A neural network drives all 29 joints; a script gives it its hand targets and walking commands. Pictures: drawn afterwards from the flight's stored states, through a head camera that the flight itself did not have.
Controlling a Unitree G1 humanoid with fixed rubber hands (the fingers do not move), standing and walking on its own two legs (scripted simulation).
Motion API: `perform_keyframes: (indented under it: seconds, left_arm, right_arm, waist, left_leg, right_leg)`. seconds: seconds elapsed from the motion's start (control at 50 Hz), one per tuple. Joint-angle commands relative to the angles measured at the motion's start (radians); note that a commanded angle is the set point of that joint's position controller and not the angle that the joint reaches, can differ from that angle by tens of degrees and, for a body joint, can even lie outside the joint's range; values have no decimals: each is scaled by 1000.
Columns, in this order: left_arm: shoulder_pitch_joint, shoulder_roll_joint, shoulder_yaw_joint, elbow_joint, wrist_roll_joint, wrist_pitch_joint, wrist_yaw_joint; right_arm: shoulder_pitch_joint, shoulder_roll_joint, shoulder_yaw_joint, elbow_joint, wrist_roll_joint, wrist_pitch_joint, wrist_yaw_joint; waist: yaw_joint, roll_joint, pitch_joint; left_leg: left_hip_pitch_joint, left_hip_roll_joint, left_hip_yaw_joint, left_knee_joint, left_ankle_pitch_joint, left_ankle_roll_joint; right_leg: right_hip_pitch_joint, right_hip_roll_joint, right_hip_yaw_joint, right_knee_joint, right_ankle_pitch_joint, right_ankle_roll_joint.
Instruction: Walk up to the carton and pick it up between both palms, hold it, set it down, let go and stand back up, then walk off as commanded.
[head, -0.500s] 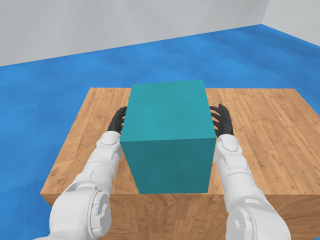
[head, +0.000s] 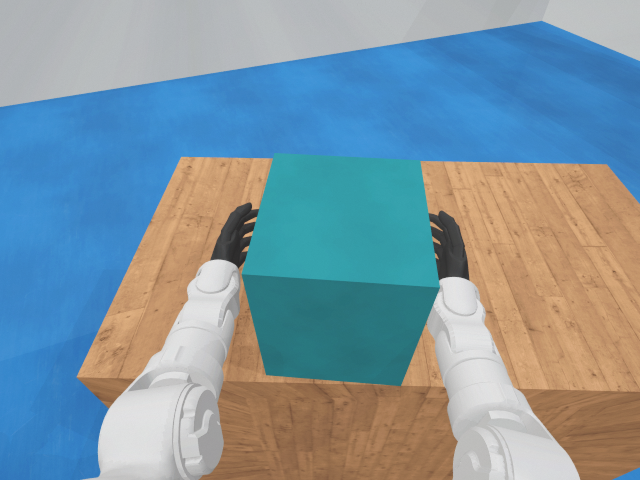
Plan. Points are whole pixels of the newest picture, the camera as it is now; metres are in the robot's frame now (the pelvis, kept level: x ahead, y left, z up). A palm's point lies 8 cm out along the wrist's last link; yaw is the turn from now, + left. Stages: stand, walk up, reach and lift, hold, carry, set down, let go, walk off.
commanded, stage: set down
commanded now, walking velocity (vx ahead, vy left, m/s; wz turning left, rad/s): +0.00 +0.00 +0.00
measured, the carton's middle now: (339, 272) +0.39 -0.08 +0.04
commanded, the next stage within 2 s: none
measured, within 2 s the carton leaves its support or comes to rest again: neither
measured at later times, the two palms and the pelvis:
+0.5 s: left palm (193, 267) +0.42 +0.12 +0.07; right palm (482, 282) +0.32 -0.25 +0.07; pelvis -0.01 +0.01 -0.01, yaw -3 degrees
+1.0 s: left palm (172, 314) +0.35 +0.15 +0.06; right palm (489, 321) +0.27 -0.24 +0.06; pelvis -0.05 +0.00 -0.01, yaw -2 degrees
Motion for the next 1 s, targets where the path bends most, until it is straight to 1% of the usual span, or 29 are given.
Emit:
perform_keyframes:
  seconds: [0.0,0.04,0.08,0.1,0.14,0.18,0.22,0.24,0.26,0.28,0.3,0.32,0.34,0.38,0.42,0.44,0.5,0.54,0.6,0.64,0.7,0.8,0.82,0.88,0.92,0.98]
  left_arm:
    - [-615,20,-81,-221,-23,-82,-8]
    - [-626,59,-121,-248,-80,-71,33]
    - [-638,101,-183,-281,-156,-62,72]
    - [-641,134,-211,-274,-193,-53,87]
    - [-634,236,-252,-246,-265,-28,111]
    - [-635,310,-275,-228,-313,0,124]
    - [-634,304,-292,-246,-347,20,124]
    - [-645,284,-303,-260,-360,24,122]
    - [-633,273,-315,-288,-372,26,120]
    - [-617,271,-320,-320,-382,32,117]
    - [-590,270,-324,-353,-387,39,112]
    - [-558,273,-325,-385,-387,51,107]
    - [-530,276,-323,-416,-382,67,100]
    - [-469,288,-307,-487,-366,114,86]
    - [-411,300,-286,-553,-355,166,67]
    - [-378,303,-282,-599,-356,192,59]
    - [-320,313,-275,-697,-360,249,41]
    - [-317,328,-280,-733,-376,265,34]
    - [-331,367,-288,-742,-411,257,29]
    - [-344,392,-297,-722,-437,238,26]
    - [-320,411,-313,-682,-468,195,17]
    - [-350,446,-324,-566,-499,136,-5]
    - [-339,450,-324,-567,-502,128,-7]
    - [-332,459,-329,-563,-512,113,-7]
    - [-352,466,-329,-539,-515,110,-8]
    - [-329,463,-332,-532,-515,116,-8]
  right_arm:
    - [-531,-19,187,-108,31,-97,60]
    - [-539,-62,205,-106,91,-93,37]
    - [-551,-116,229,-117,165,-87,15]
    - [-560,-155,244,-113,204,-82,4]
    - [-568,-284,271,-102,286,-65,-21]
    - [-565,-380,280,-107,346,-44,-50]
    - [-563,-376,287,-156,378,-26,-75]
    - [-573,-349,296,-182,384,-18,-84]
    - [-574,-336,308,-218,398,-11,-89]
    - [-567,-346,318,-246,420,-5,-91]
    - [-544,-361,325,-262,439,1,-88]
    - [-519,-382,334,-281,463,7,-83]
    - [-488,-407,338,-292,481,14,-77]
    - [-421,-442,346,-326,513,28,-66]
    - [-367,-456,359,-362,534,41,-58]
    - [-339,-466,361,-391,542,46,-55]
    - [-297,-478,363,-465,547,62,-43]
    - [-290,-478,351,-504,535,77,-37]
    - [-290,-461,322,-551,510,102,-32]
    - [-293,-445,300,-566,485,118,-33]
    - [-260,-417,294,-575,454,134,-37]
    - [-279,-376,311,-536,415,159,-53]
    - [-270,-369,317,-540,415,159,-56]
    - [-265,-358,314,-545,411,156,-65]
    - [-286,-353,308,-541,406,157,-70]
    - [-271,-349,302,-544,401,158,-72]
  waist:
    - [13,34,-538]
    - [11,57,-525]
    - [4,82,-571]
    - [5,92,-602]
    - [2,104,-684]
    - [-8,95,-734]
    - [-13,63,-751]
    - [-11,50,-751]
    - [-6,46,-767]
    - [-1,52,-784]
    - [-4,67,-789]
    - [-1,82,-795]
    - [-4,97,-787]
    - [3,123,-747]
    - [22,134,-677]
    - [23,132,-653]
    - [32,126,-577]
    - [32,119,-553]
    - [34,102,-565]
    - [30,88,-578]
    - [27,61,-588]
    - [30,23,-559]
    - [35,22,-557]
    - [36,22,-564]
    - [38,24,-560]
    - [44,34,-544]
  left_leg:
    - [84,-6,100,6,331,-39]
    - [84,-6,98,35,336,-46]
    - [78,-7,94,76,343,-55]
    - [76,-7,93,97,349,-62]
    - [75,-4,94,146,382,-78]
    - [57,-3,98,175,391,-84]
    - [27,-3,100,185,386,-81]
    - [6,-3,101,183,374,-79]
    - [2,-3,100,184,392,-79]
    - [17,-3,98,190,429,-81]
    - [43,0,91,198,478,-87]
    - [81,4,84,208,542,-93]
    - [119,6,76,217,599,-100]
    - [198,8,61,223,704,-107]
    - [245,6,53,211,753,-105]
    - [255,5,49,202,763,-102]
    - [240,2,47,167,726,-87]
    - [213,-1,55,144,649,-75]
    - [141,-10,79,110,462,-49]
    - [92,-14,91,96,347,-32]
    - [41,-18,95,91,249,-15]
    - [-43,-21,88,87,144,9]
    - [-47,-21,86,85,139,11]
    - [-60,-19,78,85,129,12]
    - [-77,-18,75,84,108,12]
    - [-87,-15,70,77,84,10]
  right_leg:
    - [341,45,-107,73,614,16]
    - [279,58,-111,65,560,2]
    - [217,71,-109,72,544,-11]
    - [191,74,-105,77,540,-17]
    - [167,76,-89,101,578,-28]
    - [183,79,-77,126,617,-31]
    - [213,79,-75,149,648,-22]
    - [215,78,-74,157,641,-14]
    - [217,79,-76,165,654,-10]
    - [208,82,-78,172,666,-7]
    - [194,86,-82,176,676,-8]
    - [178,92,-86,177,687,-9]
    - [164,99,-91,173,694,-11]
    - [137,113,-98,155,687,-15]
    - [117,123,-102,127,660,-16]
    - [119,127,-105,115,656,-16]
    - [121,131,-111,88,606,-19]
    - [111,127,-112,69,535,-22]
    - [118,111,-105,52,434,-25]
    - [118,101,-98,49,381,-26]
    - [127,88,-89,54,344,-24]
    - [138,69,-72,71,276,-22]
    - [146,67,-70,75,271,-23]
    - [152,67,-69,87,262,-27]
    - [144,65,-68,91,237,-30]
    - [145,63,-69,94,210,-37]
